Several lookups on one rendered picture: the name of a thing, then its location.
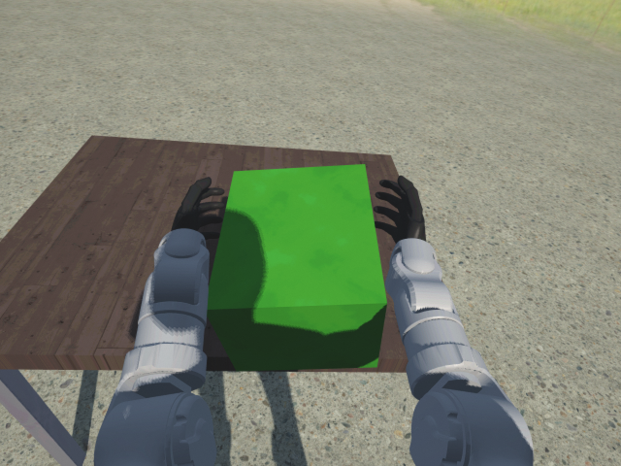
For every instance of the left robot upper arm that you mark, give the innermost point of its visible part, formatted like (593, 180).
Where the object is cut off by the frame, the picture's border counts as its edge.
(168, 430)

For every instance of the table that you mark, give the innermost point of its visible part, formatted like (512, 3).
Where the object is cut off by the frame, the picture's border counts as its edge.
(73, 269)

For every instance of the robot left hand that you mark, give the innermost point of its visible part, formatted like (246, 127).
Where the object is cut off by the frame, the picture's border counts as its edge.
(191, 208)

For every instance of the carton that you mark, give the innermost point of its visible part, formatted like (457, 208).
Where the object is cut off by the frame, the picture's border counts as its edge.
(297, 281)

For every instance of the robot right hand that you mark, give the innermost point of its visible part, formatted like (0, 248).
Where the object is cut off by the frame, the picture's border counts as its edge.
(409, 220)

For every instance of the right robot upper arm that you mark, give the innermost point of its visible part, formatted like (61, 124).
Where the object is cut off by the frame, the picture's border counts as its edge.
(458, 428)

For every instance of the robot right forearm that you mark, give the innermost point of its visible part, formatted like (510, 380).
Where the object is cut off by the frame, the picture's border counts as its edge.
(438, 350)

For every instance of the robot left forearm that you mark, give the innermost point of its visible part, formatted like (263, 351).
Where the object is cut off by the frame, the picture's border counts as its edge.
(168, 353)

